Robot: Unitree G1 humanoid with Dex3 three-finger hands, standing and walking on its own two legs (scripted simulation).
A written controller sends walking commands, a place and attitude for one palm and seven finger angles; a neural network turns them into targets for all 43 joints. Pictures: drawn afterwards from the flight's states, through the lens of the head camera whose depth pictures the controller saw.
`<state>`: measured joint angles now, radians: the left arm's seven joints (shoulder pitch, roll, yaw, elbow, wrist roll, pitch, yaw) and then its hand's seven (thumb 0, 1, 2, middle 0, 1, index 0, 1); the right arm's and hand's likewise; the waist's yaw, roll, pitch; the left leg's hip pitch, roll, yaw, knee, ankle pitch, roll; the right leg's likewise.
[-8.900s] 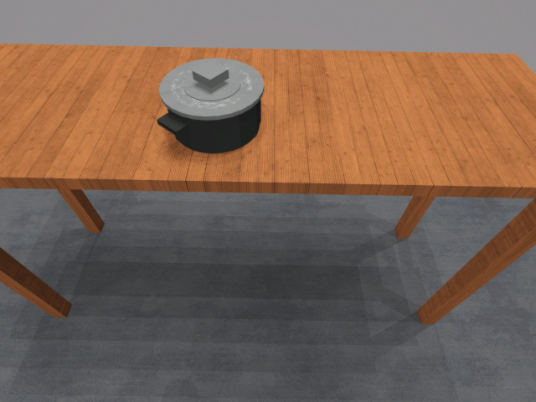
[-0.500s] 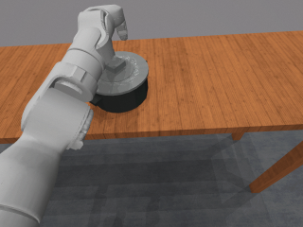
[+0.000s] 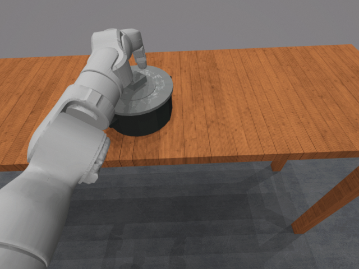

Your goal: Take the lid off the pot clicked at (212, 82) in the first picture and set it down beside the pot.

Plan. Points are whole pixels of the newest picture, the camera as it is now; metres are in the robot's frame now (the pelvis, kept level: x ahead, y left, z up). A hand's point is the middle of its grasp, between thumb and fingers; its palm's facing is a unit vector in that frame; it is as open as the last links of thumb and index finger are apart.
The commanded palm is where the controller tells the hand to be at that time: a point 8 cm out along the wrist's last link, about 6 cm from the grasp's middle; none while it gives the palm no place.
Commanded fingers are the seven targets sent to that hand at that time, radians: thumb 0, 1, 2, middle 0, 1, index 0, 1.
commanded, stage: lower the open fingers around the knob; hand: left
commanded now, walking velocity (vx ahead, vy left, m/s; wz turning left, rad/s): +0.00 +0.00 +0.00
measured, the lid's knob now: (133, 79) +0.52 +0.08 +0.15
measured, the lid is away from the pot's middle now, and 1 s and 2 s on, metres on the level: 0.00 0.00 0.01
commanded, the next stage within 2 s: close the fingers and squeeze the knob in 0.56 s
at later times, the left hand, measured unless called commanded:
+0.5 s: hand (136, 75) +0.50 +0.07 +0.18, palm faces -0.39 -0.06 -0.92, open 10.3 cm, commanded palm +0.50 +0.08 +0.23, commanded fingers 0.00 -0.42 1.65 -0.84 -0.08 -0.84 -0.08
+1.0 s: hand (131, 78) +0.49 +0.08 +0.18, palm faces -0.41 -0.07 -0.91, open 10.0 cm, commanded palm +0.50 +0.08 +0.23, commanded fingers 0.00 0.05 0.94 -0.50 -0.96 -0.50 -0.96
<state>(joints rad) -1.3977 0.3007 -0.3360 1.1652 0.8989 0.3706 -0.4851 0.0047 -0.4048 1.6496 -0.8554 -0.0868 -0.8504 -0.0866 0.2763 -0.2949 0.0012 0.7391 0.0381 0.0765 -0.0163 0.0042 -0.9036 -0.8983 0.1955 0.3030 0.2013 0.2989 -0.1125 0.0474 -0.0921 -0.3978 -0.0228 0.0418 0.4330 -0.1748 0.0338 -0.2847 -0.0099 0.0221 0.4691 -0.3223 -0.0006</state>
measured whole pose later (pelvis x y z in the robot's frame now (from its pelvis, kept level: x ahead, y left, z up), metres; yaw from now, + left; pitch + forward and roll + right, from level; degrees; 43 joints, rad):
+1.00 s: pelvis +0.00 +0.00 +0.00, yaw +0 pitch +10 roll +1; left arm -1.40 0.30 -0.32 1.26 0.91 0.34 -0.43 0.01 -0.05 1.00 -0.52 -0.79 -0.52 -0.79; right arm 0.27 -0.28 0.00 0.75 0.04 0.08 -0.04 0.00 -0.90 -0.90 0.20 0.30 0.20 0.30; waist -0.14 0.05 -0.10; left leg -0.45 -0.02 0.04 0.46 -0.19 0.03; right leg -0.33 0.00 0.02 0.49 -0.33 0.00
